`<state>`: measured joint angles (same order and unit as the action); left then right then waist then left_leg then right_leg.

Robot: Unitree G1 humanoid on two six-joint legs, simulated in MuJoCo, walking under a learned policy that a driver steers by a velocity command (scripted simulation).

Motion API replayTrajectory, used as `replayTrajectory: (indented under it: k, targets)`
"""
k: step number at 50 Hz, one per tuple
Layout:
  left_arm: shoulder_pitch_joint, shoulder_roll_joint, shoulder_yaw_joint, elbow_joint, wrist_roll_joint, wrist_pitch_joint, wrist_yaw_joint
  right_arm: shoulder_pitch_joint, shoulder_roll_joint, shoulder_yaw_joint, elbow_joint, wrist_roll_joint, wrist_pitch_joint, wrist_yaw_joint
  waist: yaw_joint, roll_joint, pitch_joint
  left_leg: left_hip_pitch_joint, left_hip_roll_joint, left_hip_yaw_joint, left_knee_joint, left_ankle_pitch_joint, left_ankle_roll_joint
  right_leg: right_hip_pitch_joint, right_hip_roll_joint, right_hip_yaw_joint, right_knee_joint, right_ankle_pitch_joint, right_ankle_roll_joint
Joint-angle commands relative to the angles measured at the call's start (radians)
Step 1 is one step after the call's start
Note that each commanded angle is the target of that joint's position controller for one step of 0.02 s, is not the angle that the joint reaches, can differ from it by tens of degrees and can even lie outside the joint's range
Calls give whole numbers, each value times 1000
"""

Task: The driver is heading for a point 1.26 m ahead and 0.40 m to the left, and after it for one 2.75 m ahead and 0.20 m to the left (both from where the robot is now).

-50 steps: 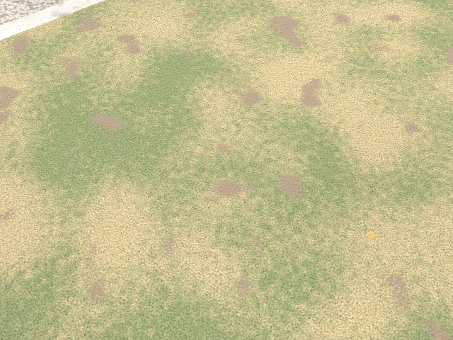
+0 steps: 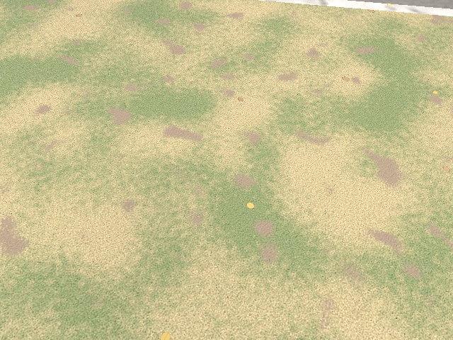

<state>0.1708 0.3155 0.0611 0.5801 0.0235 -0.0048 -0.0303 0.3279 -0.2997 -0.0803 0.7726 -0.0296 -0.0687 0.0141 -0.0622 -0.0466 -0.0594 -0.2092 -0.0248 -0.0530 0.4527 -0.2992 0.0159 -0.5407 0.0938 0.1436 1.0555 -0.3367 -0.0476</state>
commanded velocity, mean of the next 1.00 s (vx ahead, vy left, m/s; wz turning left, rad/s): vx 0.38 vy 0.00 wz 0.46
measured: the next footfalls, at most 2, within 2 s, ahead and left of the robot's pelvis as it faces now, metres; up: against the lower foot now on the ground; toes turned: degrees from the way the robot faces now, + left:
right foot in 0.26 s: +0.28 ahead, -0.16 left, +0.00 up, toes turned -2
left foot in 0.72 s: +0.21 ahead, +0.09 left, +0.00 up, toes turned +24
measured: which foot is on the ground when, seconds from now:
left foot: down 0.00-0.26, up 0.28-0.70, down 0.72-1.00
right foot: up 0.00-0.24, down 0.26-0.72, up 0.74-1.00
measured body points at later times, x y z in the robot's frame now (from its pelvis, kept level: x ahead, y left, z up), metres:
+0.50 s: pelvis +0.18 -0.05 +0.00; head +0.22 -0.05 +0.45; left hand +0.33 +0.22 -0.10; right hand +0.30 -0.34 -0.11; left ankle +0.18 +0.08 -0.67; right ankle +0.24 -0.16 -0.74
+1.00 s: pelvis +0.35 +0.06 +0.00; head +0.36 +0.11 +0.45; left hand +0.41 +0.39 -0.10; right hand +0.44 -0.20 -0.10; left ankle +0.18 +0.07 -0.74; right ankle +0.54 -0.01 -0.68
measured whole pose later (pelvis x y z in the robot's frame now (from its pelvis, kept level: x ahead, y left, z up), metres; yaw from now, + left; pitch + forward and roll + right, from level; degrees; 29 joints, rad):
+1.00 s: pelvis +0.35 +0.06 +0.00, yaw +33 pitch +3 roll -2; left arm 0.04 0.30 0.04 0.70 0.04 -0.01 -0.06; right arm 0.55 -0.27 -0.06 0.78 -0.01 -0.03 0.02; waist -0.11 -0.04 0.00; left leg 0.02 -0.05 -0.15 0.28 -0.35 0.09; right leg -0.67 -0.05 0.02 0.83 -0.13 0.08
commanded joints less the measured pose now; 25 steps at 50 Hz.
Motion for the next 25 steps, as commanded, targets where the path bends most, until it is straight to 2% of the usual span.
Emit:
replayTrajectory:
  k: [1,3,4,6,7,9,10,11,12,13,14,15,16,17,18,19,21,23,25]
  targets:
    - [-54,52,7,-69,-70,-62,22,16,-72,-5,-44,49,-38,-22,3,195,119,202,241,-303,-258,-72,148,-319,-87,29,25,87,21]
    - [-143,32,-4,-100,-36,-76,23,41,-88,-5,-23,34,-35,-29,-10,161,135,198,244,-215,-243,247,162,-309,-90,-32,-81,119,45]
    - [-174,13,-11,-112,-28,-78,17,40,-107,-8,-16,33,-27,-32,-10,166,124,181,234,-163,-231,367,153,-263,-99,-78,-151,146,56]
    - [-223,-29,-27,-122,-31,-79,-1,54,-129,-8,1,43,-9,-33,-27,191,120,103,202,-75,-217,496,130,-118,-97,-150,-295,214,67]
    - [-229,-28,-25,-120,-37,-78,-9,71,-144,-10,10,47,-3,-31,-30,204,112,72,196,-51,-209,524,121,-35,-84,-169,-351,238,65]
    - [-214,7,-7,-112,-44,-75,-17,97,-169,-14,25,54,4,-26,-14,219,89,73,215,-45,-177,605,109,86,-58,-173,-428,282,42]
    - [-178,31,6,-101,-41,-74,-16,90,-173,-14,27,59,3,-26,16,217,67,92,213,-37,-128,695,93,152,-44,-172,-480,300,19]
    - [-111,47,19,-77,-34,-76,-10,89,-160,-9,29,65,2,-26,59,202,30,86,195,-39,-51,779,71,278,-28,-172,-561,369,-8]
    - [-24,71,32,-53,-24,-77,0,88,-151,-6,28,66,-3,-25,113,182,-8,44,165,-33,64,805,45,427,-39,-162,-621,473,-37]
    - [106,132,46,-37,1,-76,19,74,-115,8,-6,41,-14,-24,165,110,-125,-125,118,-29,275,547,4,699,-203,-27,-548,804,-91]
    - [154,172,39,-38,32,-62,30,229,-1,49,-2,17,-16,-17,113,-185,-348,-351,12,-20,670,-360,-65,982,-570,305,-476,1249,-270]
    - [192,134,40,-23,14,-45,23,257,-113,22,34,50,-5,-22,159,-143,-469,-336,19,-126,820,-407,-79,916,-576,358,-524,1075,-312]
    - [119,105,31,-24,-3,-38,23,150,-156,2,-3,73,11,-29,140,-104,-317,-422,56,-80,864,-355,-86,803,-505,233,-563,944,-274]
    - [53,66,21,-15,-17,-36,28,87,-133,2,-20,69,28,-41,112,-68,-206,-460,85,-42,835,-290,-94,682,-451,145,-603,838,-235]
    - [3,37,11,-9,-21,-35,30,76,-119,-2,-18,58,52,-53,83,-53,-128,-434,105,-28,819,-244,-108,551,-418,77,-650,753,-212]
    - [-50,35,13,-2,-12,-35,30,100,-97,-4,-20,56,80,-61,40,-79,-77,-357,120,-18,801,-211,-118,406,-395,12,-707,662,-195]
    - [-121,36,19,5,5,-41,33,111,-57,-5,-43,55,114,-69,4,-108,-21,-293,118,20,767,-165,-129,253,-387,-70,-785,515,-195]
    - [-139,52,28,20,6,-47,45,59,-54,-10,-86,46,127,-67,6,-101,-3,-303,139,25,682,-99,-123,235,-405,-115,-817,427,-199]
    - [-149,72,37,34,1,-45,58,2,-49,-8,-123,42,131,-52,16,-82,-14,-286,161,26,580,-18,-104,255,-416,-157,-819,372,-192]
